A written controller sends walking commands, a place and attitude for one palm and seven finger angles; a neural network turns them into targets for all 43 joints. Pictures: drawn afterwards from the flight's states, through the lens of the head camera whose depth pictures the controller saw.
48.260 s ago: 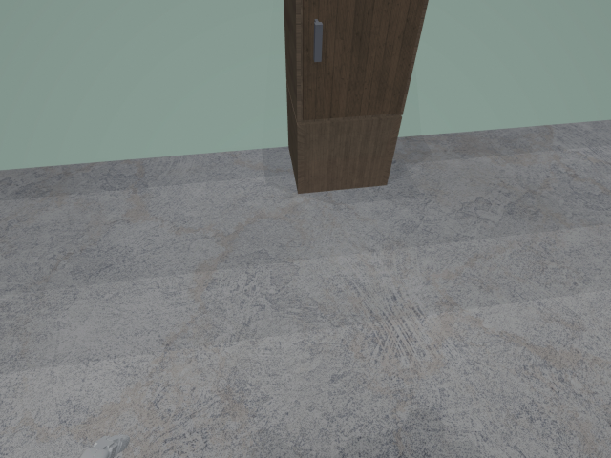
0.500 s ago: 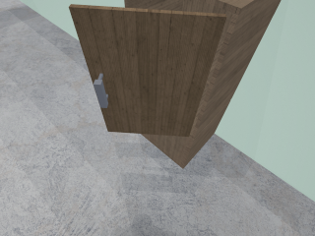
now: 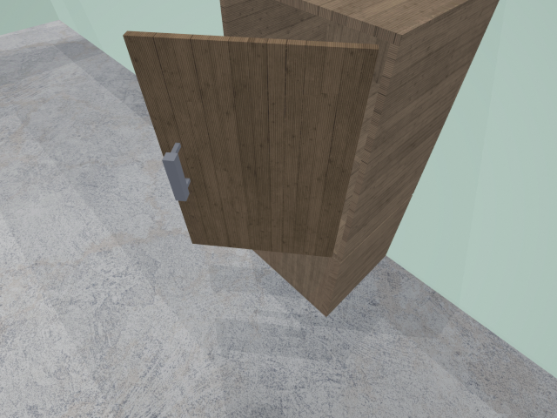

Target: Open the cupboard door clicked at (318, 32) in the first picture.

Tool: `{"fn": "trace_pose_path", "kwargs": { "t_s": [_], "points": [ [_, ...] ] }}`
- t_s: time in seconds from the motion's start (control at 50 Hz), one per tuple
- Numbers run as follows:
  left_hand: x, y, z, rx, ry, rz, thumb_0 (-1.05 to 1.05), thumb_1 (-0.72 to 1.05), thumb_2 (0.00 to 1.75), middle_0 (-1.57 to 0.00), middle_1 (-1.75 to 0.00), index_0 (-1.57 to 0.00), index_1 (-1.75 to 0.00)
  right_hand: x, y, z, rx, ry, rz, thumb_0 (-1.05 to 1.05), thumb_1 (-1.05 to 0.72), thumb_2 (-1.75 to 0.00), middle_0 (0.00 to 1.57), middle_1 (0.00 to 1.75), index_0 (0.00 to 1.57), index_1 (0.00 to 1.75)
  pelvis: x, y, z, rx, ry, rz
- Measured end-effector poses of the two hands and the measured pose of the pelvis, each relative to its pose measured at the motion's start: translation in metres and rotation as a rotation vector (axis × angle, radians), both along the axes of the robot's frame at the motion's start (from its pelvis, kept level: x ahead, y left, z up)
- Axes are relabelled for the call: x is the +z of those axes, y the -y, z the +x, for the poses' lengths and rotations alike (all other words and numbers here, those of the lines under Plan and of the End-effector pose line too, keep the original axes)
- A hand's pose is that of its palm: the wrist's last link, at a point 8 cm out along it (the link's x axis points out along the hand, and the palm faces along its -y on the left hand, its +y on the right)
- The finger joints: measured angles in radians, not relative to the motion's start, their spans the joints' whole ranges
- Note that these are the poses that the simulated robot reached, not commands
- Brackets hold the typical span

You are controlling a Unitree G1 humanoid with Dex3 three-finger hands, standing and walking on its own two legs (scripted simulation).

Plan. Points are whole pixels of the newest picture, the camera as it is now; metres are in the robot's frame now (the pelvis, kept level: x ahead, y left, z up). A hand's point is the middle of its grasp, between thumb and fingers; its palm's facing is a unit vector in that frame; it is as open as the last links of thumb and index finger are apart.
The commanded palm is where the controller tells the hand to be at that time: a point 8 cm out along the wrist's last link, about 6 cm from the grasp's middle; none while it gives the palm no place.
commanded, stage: come to a stop and stand still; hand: left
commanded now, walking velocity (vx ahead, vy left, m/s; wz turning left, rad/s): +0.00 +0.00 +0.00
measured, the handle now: (179, 171) +0.59 +0.25 -0.03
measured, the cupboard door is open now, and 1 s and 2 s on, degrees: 39 39 39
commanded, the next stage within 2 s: look again from close up in 0.60 s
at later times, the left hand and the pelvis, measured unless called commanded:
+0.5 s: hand out of the picture +0.02 +0.16 -0.18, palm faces +0.04 -0.98 -0.18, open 7.3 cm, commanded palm none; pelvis +0.03 -0.01 +0.00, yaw +0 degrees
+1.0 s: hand out of the picture +0.04 +0.21 -0.18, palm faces -0.01 -0.98 -0.22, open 7.4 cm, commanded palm none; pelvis +0.01 +0.03 -0.01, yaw -2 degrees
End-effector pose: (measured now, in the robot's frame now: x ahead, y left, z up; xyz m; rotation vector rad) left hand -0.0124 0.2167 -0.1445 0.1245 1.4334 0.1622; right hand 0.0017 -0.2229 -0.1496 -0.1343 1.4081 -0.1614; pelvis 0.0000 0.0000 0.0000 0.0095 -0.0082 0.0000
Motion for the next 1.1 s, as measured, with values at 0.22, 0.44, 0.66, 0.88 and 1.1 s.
{"fn": "trace_pose_path", "kwargs": {
  "t_s": [0.22,0.44,0.66,0.88,1.1],
  "points": [
    [-0.002,0.018,-0.003,0.014,-0.034,-0.024,0.00,0.91,0.89,-0.20,-0.30,-0.20,-0.30,0.001,0.007,0.007,0.007,-0.017,-0.006,0.00,-0.91,-0.90,0.20,0.30,0.20,0.30,0.000,0.008,0.013,-0.001,-0.001,0.004],
    [-0.004,0.015,0.022,0.003,-0.004,-0.009,0.00,0.92,0.89,-0.20,-0.30,-0.20,-0.30,0.000,0.004,0.015,-0.004,-0.023,-0.004,0.00,-0.91,-0.90,0.20,0.30,0.20,0.30,-0.001,0.010,0.026,-0.004,-0.003,0.007],
    [-0.003,0.005,0.036,-0.002,0.015,0.006,0.00,0.92,0.89,-0.20,-0.30,-0.20,-0.30,0.000,0.001,0.021,-0.005,-0.023,-0.007,0.00,-0.91,-0.90,0.20,0.30,0.20,0.30,-0.001,0.006,0.032,-0.005,-0.004,0.008],
    [-0.008,-0.022,0.040,-0.067,0.060,0.021,0.00,0.91,0.89,-0.20,-0.30,-0.20,-0.30,0.001,-0.010,0.037,-0.016,0.122,-0.042,0.00,-0.92,-0.90,0.20,0.30,0.19,0.30,-0.009,-0.022,0.022,-0.029,0.007,-0.024],
    [-0.005,-0.056,0.037,-0.083,0.117,0.043,0.00,0.91,0.89,-0.20,-0.30,-0.20,-0.30,0.001,-0.035,0.030,0.020,0.153,-0.024,0.00,-0.93,-0.89,0.20,0.30,0.20,0.30,-0.010,-0.043,-0.003,-0.032,0.010,-0.016]
  ]
}}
